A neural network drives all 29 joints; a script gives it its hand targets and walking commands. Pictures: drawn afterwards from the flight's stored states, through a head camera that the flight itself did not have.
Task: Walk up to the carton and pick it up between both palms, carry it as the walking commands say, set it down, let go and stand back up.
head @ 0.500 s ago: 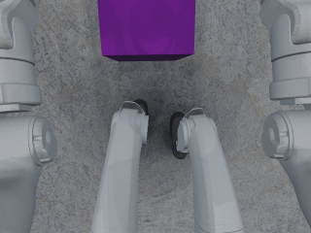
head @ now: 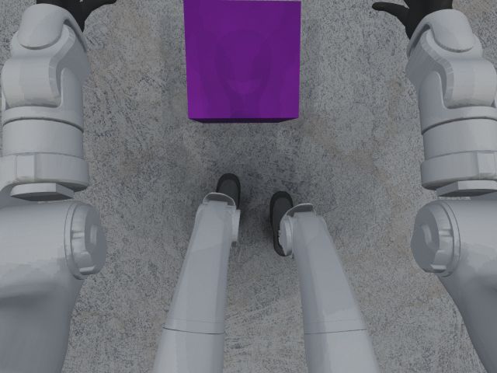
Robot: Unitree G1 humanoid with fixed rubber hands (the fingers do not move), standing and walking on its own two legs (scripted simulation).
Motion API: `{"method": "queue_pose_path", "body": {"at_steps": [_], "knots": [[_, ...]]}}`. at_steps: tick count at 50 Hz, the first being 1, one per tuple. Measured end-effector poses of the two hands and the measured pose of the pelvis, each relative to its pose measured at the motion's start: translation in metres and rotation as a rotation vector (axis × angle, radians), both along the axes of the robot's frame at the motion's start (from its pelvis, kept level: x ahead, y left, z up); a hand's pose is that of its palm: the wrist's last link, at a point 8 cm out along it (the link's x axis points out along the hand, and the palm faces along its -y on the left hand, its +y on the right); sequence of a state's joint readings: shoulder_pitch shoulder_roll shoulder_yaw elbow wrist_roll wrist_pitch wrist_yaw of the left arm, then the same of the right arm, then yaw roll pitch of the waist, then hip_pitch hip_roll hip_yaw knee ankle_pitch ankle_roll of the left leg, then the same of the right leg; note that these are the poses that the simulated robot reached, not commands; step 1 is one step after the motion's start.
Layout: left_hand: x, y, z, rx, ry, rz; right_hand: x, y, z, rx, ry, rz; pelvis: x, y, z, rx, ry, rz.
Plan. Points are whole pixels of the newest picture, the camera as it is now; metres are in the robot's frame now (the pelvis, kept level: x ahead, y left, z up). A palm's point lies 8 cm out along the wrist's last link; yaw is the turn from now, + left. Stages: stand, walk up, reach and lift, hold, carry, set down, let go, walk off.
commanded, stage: let go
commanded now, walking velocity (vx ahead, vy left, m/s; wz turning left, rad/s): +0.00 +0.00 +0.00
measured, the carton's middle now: (241, 75) +0.53 +0.04 -0.52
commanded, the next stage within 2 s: stand in 1.28 s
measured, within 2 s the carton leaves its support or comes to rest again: neither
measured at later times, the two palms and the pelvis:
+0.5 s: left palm (19, 152) +0.36 +0.24 -0.02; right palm out of the picture +0.39 -0.19 -0.01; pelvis +0.06 +0.00 +0.07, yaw +1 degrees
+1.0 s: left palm (1, 303) +0.26 +0.22 +0.04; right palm out of the picture +0.28 -0.24 +0.04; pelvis +0.11 -0.01 +0.11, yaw +1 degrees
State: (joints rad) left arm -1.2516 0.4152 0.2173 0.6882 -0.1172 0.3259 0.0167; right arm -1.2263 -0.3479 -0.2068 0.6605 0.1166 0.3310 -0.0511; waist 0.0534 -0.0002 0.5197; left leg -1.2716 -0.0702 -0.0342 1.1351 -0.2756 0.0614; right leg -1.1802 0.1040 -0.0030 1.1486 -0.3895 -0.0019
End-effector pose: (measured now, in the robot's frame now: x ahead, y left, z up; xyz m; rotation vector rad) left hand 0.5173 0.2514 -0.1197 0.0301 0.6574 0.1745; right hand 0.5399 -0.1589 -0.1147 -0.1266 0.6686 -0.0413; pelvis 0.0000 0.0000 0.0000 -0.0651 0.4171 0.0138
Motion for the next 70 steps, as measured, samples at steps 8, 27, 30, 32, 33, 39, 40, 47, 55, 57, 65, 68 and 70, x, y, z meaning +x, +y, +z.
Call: {"method": "queue_pose_path", "body": {"at_steps": [8,27,30,32,33,39,40,47,55,57,65,68,70], "knots": [[-0.030,-0.012,-0.002,0.072,0.056,-0.062,-0.039,-0.004,-0.003,-0.049,0.057,0.018,0.015,0.001,0.018,0.005,-0.025,0.002],[-0.161,-0.014,0.114,0.064,0.102,-0.103,-0.153,-0.034,0.115,-0.072,0.070,0.034,0.071,0.001,0.073,0.030,-0.147,0.003],[-0.177,-0.017,0.129,0.072,0.096,-0.099,-0.171,-0.039,0.126,-0.059,0.083,0.026,0.081,0.000,0.081,0.043,-0.189,0.001],[-0.191,-0.019,0.134,0.074,0.112,-0.097,-0.187,-0.044,0.129,-0.048,0.103,0.010,0.086,0.000,0.086,0.049,-0.225,-0.002],[-0.197,-0.020,0.136,0.071,0.118,-0.097,-0.194,-0.046,0.131,-0.042,0.105,0.003,0.088,0.000,0.088,0.051,-0.244,-0.004],[-0.232,-0.027,0.145,0.068,0.149,-0.102,-0.234,-0.058,0.139,-0.044,0.119,0.000,0.099,-0.003,0.099,0.059,-0.354,-0.010],[-0.236,-0.027,0.147,0.068,0.152,-0.102,-0.240,-0.060,0.141,-0.046,0.123,0.002,0.100,-0.003,0.101,0.061,-0.370,-0.011],[-0.257,-0.029,0.156,0.068,0.161,-0.114,-0.262,-0.073,0.154,-0.064,0.126,0.018,0.109,-0.009,0.108,0.070,-0.452,-0.007],[-0.252,-0.032,0.160,0.064,0.167,-0.139,-0.257,-0.081,0.162,-0.061,0.126,0.034,0.113,-0.014,0.110,0.076,-0.512,0.002],[-0.248,-0.034,0.162,0.064,0.160,-0.140,-0.255,-0.081,0.161,-0.058,0.134,0.033,0.116,-0.014,0.110,0.076,-0.518,0.001],[-0.237,-0.035,0.163,0.079,0.172,-0.135,-0.252,-0.077,0.156,-0.034,0.140,-0.001,0.128,-0.013,0.109,0.076,-0.526,-0.006],[-0.235,-0.025,0.157,0.130,0.173,-0.127,-0.252,-0.087,0.151,-0.068,0.143,-0.031,0.137,-0.014,0.108,0.076,-0.479,-0.014],[-0.233,-0.014,0.156,0.167,0.167,-0.108,-0.250,-0.100,0.152,-0.105,0.135,-0.056,0.143,-0.016,0.107,0.076,-0.464,-0.019]]}}
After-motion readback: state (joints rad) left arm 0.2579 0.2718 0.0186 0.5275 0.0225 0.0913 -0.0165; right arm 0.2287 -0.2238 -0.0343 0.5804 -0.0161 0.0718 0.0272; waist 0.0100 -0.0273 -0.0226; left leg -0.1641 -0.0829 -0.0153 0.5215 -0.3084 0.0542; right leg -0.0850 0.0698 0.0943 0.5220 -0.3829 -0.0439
